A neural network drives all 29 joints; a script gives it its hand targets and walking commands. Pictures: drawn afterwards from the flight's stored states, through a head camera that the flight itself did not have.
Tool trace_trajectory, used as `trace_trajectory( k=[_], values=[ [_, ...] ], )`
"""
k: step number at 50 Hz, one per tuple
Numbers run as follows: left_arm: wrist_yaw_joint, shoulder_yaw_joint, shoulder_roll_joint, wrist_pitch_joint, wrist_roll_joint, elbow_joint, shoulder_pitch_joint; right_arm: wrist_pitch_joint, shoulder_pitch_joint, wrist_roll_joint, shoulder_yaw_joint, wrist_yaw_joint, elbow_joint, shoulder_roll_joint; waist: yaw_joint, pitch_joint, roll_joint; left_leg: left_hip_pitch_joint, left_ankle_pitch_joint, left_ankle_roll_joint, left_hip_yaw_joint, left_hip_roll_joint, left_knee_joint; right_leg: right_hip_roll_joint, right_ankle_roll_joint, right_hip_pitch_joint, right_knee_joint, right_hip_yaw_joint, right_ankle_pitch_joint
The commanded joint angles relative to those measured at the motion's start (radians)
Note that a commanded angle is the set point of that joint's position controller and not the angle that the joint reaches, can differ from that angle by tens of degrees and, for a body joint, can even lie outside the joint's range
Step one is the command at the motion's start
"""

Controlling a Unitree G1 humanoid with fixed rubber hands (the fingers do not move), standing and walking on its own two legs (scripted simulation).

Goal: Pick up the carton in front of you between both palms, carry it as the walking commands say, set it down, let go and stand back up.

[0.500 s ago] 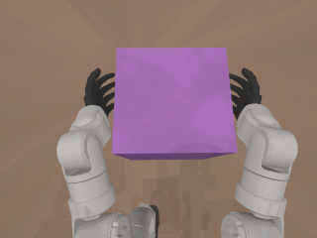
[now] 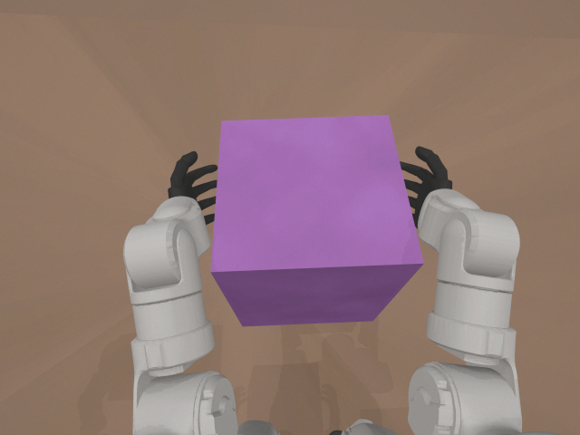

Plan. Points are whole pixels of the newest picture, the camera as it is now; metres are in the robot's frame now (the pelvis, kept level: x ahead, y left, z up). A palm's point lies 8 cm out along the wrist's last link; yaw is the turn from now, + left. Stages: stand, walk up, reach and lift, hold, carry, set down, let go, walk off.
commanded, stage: carry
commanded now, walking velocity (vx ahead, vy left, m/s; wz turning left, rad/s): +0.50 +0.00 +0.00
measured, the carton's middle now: (306, 233) +0.37 +0.04 +0.05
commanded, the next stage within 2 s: none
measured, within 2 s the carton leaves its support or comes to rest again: neither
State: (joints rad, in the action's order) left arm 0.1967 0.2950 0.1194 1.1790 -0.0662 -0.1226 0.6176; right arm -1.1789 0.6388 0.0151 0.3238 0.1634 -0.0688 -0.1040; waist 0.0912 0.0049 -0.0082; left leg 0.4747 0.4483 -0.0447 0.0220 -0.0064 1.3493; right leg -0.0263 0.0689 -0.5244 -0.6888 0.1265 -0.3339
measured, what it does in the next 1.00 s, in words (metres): climbs: left foot, then right foot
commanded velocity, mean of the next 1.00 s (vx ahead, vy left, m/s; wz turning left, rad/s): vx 0.50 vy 0.00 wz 0.00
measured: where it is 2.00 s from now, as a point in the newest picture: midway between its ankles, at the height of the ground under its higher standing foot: (334, 156)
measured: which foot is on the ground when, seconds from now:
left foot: up 0.00-0.18, down 0.20-0.54, up 0.56-0.96, down 0.98-1.00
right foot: down 0.00-0.22, up 0.24-0.52, down 0.54-1.00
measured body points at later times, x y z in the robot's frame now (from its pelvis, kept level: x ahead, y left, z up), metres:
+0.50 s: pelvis +0.33 +0.00 +0.03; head +0.37 +0.00 +0.48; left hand +0.72 +0.12 +0.18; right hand +0.68 -0.19 +0.17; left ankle +0.23 +0.11 -0.70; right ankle +0.43 -0.09 -0.66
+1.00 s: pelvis +0.68 -0.03 +0.05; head +0.69 -0.03 +0.50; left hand +1.04 +0.13 +0.21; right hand +1.04 -0.18 +0.20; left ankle +0.81 +0.04 -0.66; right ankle +0.50 -0.09 -0.65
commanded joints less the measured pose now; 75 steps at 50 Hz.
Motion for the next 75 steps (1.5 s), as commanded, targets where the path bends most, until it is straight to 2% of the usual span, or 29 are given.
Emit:
trace_trajectory(
  k=[1, 7, 10, 11, 12, 14, 18, 23, 25, 27, 29, 30, 31, 34, 37, 45, 48, 49, 50, 51, 52, 55, 59, 65, 69, 70, 72, 73, 75],
  values=[
    [-0.102, -0.745, 0.857, -0.028, 0.408, -0.159, 0.756, 0.030, 0.597, -0.121, -0.539, 0.004, -0.107, -0.768, -0.022, 0.500, -0.017, 0.310, -0.062, -0.013, 0.020, 0.029, -0.013, 0.279, 0.165, 0.631, 0.225, -0.534, 0.434],
    [-0.099, -0.750, 0.835, -0.037, 0.462, -0.181, 0.736, 0.057, 0.587, -0.132, -0.581, 0.016, -0.212, -0.686, -0.052, 0.479, -0.154, -0.076, -0.130, -0.011, -0.072, 0.031, -0.602, 0.245, 0.102, 0.362, 0.300, -0.222, 0.311],
    [-0.079, -0.691, 0.710, -0.010, 0.339, -0.054, 0.543, 0.029, 0.440, -0.122, -0.606, 0.001, -0.117, -0.621, -0.135, 0.515, -0.038, -0.407, -0.203, -0.024, -0.199, -0.058, -0.824, 0.175, 0.043, 0.290, 0.055, -0.075, 0.367],
    [-0.076, -0.709, 0.737, -0.014, 0.361, -0.132, 0.587, 0.027, 0.422, -0.141, -0.601, -0.005, -0.138, -0.654, -0.164, 0.592, 0.113, -0.638, -0.122, -0.053, 0.011, 0.084, -0.843, 0.139, 0.000, 0.137, -0.094, -0.064, 0.257],
    [-0.074, -0.669, 0.732, 0.008, 0.310, -0.052, 0.543, 0.016, 0.513, -0.151, -0.609, -0.003, -0.156, -0.638, -0.173, 0.558, 0.325, -0.712, -0.115, -0.118, 0.458, 0.322, -0.971, 0.020, -0.048, -0.072, -0.315, -0.053, -0.146],
    [-0.059, -0.638, 0.705, 0.016, 0.280, -0.108, 0.573, 0.009, 0.461, -0.171, -0.624, -0.011, -0.125, -0.664, -0.203, 0.513, 0.256, -0.865, -0.504, -0.248, 0.605, 0.330, -0.919, -0.021, -0.044, -0.350, -0.593, -0.123, -0.253],
    [-0.046, -0.524, 0.693, -0.002, 0.157, -0.027, 0.503, 0.030, 0.710, -0.350, -0.800, -0.062, -0.244, -0.818, -0.210, 0.456, 0.042, -0.826, -0.743, -0.182, 0.349, 0.283, -0.851, 0.040, -0.030, -0.491, -0.586, -0.122, -0.176],
    [-0.028, -0.486, 0.621, 0.001, 0.083, -0.065, 0.474, 0.027, 0.723, -0.404, -0.789, -0.054, -0.238, -0.802, -0.167, 0.382, 0.123, -0.518, -0.607, -0.152, 0.111, 0.234, -0.974, 0.029, -0.030, -0.153, -0.145, -0.036, -0.037],
    [-0.031, -0.497, 0.616, 0.010, 0.117, -0.006, 0.437, 0.023, 0.703, -0.398, -0.777, -0.051, -0.204, -0.792, -0.096, 0.446, 0.199, -0.419, -0.733, -0.077, -0.004, 0.210, -0.871, -0.039, -0.016, 0.148, 0.034, 0.032, 0.069],
    [-0.031, -0.505, 0.609, 0.008, 0.110, -0.027, 0.435, 0.016, 0.656, -0.352, -0.728, -0.039, -0.146, -0.787, -0.014, 0.541, 0.104, -0.229, -0.749, -0.026, -0.155, 0.142, -0.584, -0.072, 0.027, 0.563, 0.093, 0.107, 0.080],
    [-0.045, -0.510, 0.597, 0.013, 0.150, -0.013, 0.487, -0.011, 0.586, -0.271, -0.667, -0.028, -0.071, -0.761, -0.009, 0.551, -0.320, 0.259, 0.086, 0.038, -0.079, -0.080, -0.081, 0.381, 0.224, 0.816, 0.345, -0.811, -0.065],
    [-0.049, -0.532, 0.641, 0.014, 0.153, -0.007, 0.486, -0.015, 0.634, -0.256, -0.657, -0.020, -0.075, -0.755, 0.017, 0.510, -0.250, 0.341, 0.087, 0.016, 0.011, -0.030, 0.058, 0.354, 0.260, 0.796, 0.322, -0.847, 0.077],
    [-0.059, -0.552, 0.671, 0.025, 0.175, 0.001, 0.506, -0.014, 0.617, -0.219, -0.619, -0.017, -0.056, -0.775, -0.027, 0.455, -0.103, 0.359, 0.039, -0.001, 0.032, 0.010, 0.109, 0.329, 0.243, 0.719, 0.276, -0.730, 0.217],
    [-0.110, -0.704, 0.826, -0.024, 0.352, -0.177, 0.752, 0.011, 0.565, -0.136, -0.581, -0.008, -0.044, -0.794, -0.022, 0.486, -0.025, 0.359, -0.056, 0.000, 0.004, 0.035, -0.006, 0.287, 0.138, 0.712, 0.207, -0.478, 0.543],
    [-0.117, -0.742, 0.810, -0.040, 0.395, -0.182, 0.751, 0.039, 0.474, -0.058, -0.551, 0.005, -0.033, -0.770, -0.033, 0.467, -0.036, 0.326, -0.070, 0.007, -0.039, 0.030, -0.120, 0.282, 0.150, 0.641, 0.278, -0.441, 0.373],
    [-0.097, -0.664, 0.739, -0.005, 0.376, -0.039, 0.573, 0.025, 0.535, -0.094, -0.603, 0.025, -0.152, -0.624, -0.004, 0.401, -0.086, 0.223, -0.258, -0.021, -0.178, -0.026, -0.591, 0.209, 0.106, 0.688, 0.295, -0.176, 0.723],
    [-0.088, -0.637, 0.687, 0.002, 0.337, -0.062, 0.550, -0.009, 0.496, -0.122, -0.602, 0.015, -0.087, -0.656, -0.131, 0.485, -0.185, -0.211, -0.260, -0.045, -0.319, -0.147, -0.748, 0.177, 0.044, 0.570, 0.018, -0.021, 1.136],
    [-0.083, -0.601, 0.652, 0.010, 0.278, -0.043, 0.491, -0.009, 0.496, -0.145, -0.626, 0.014, -0.088, -0.678, -0.205, 0.556, -0.151, -0.499, -0.259, -0.079, -0.199, -0.104, -0.784, 0.135, 0.006, 0.403, -0.179, -0.003, 0.976],
    [-0.078, -0.599, 0.660, 0.008, 0.264, -0.092, 0.531, -0.014, 0.485, -0.152, -0.643, 0.005, -0.081, -0.675, -0.187, 0.625, 0.123, -0.755, -0.220, -0.177, 0.273, 0.195, -0.798, 0.068, -0.026, 0.095, -0.428, -0.088, 0.338],
    [-0.079, -0.578, 0.667, 0.023, 0.251, -0.021, 0.524, -0.008, 0.514, -0.175, -0.646, -0.001, -0.091, -0.676, -0.215, 0.573, 0.234, -0.803, -0.449, -0.321, 0.619, 0.358, -0.926, -0.108, -0.030, -0.177, -0.720, -0.084, -0.206],
    [-0.072, -0.548, 0.650, 0.031, 0.216, -0.001, 0.532, -0.008, 0.542, -0.191, -0.669, -0.002, -0.072, -0.700, -0.170, 0.539, 0.208, -0.735, -0.505, -0.335, 0.681, 0.315, -0.908, -0.050, 0.003, -0.219, -0.840, -0.215, -0.163],
    [-0.049, -0.494, 0.664, 0.010, 0.150, -0.011, 0.520, 0.009, 0.699, -0.319, -0.741, -0.039, -0.129, -0.843, -0.125, 0.478, 0.020, -0.498, -0.350, -0.199, 0.368, 0.275, -0.913, 0.059, -0.007, -0.202, -0.706, -0.212, -0.054],
    [-0.044, -0.504, 0.662, -0.013, 0.121, -0.029, 0.530, 0.031, 0.698, -0.328, -0.749, -0.048, -0.151, -0.846, -0.125, 0.427, 0.018, -0.425, -0.220, -0.175, 0.286, 0.253, -1.015, 0.078, -0.023, -0.197, -0.562, -0.143, -0.011],
    [-0.042, -0.571, 0.676, -0.022, 0.182, -0.070, 0.522, 0.043, 0.611, -0.282, -0.708, -0.028, -0.158, -0.747, -0.180, 0.394, 0.111, -0.527, -0.626, -0.167, 0.047, 0.166, -0.955, 0.036, -0.029, -0.226, -0.117, -0.018, 0.060],
    [-0.043, -0.577, 0.617, -0.002, 0.196, -0.032, 0.487, 0.013, 0.517, -0.239, -0.654, -0.016, -0.090, -0.692, -0.067, 0.470, 0.166, -0.481, -0.954, -0.074, -0.106, 0.164, -0.709, -0.061, 0.000, 0.178, 0.136, 0.095, 0.116],
    [-0.046, -0.591, 0.663, -0.005, 0.221, -0.059, 0.492, 0.016, 0.545, -0.238, -0.641, -0.010, -0.131, -0.693, -0.025, 0.540, 0.109, -0.357, -0.929, -0.032, -0.149, 0.138, -0.573, -0.023, 0.038, 0.439, 0.132, 0.053, 0.116],
    [-0.040, -0.581, 0.599, 0.002, 0.201, -0.035, 0.499, -0.013, 0.459, -0.175, -0.591, -0.008, -0.003, -0.687, -0.002, 0.601, -0.244, 0.145, 0.024, 0.039, -0.069, -0.082, -0.157, 0.347, 0.202, 0.792, 0.305, -0.738, 0.071],
    [-0.038, -0.577, 0.628, 0.006, 0.200, -0.023, 0.532, -0.014, 0.477, -0.149, -0.571, -0.008, -0.018, -0.696, 0.009, 0.537, -0.236, 0.309, 0.086, 0.003, -0.013, -0.081, 0.041, 0.352, 0.299, 0.800, 0.314, -0.845, 0.201],
    [-0.059, -0.617, 0.723, -0.001, 0.259, -0.066, 0.586, -0.005, 0.547, -0.158, -0.587, -0.008, -0.048, -0.772, -0.007, 0.484, -0.079, 0.346, -0.011, -0.028, 0.035, 0.010, 0.067, 0.342, 0.244, 0.692, 0.246, -0.626, 0.356]
  ],
)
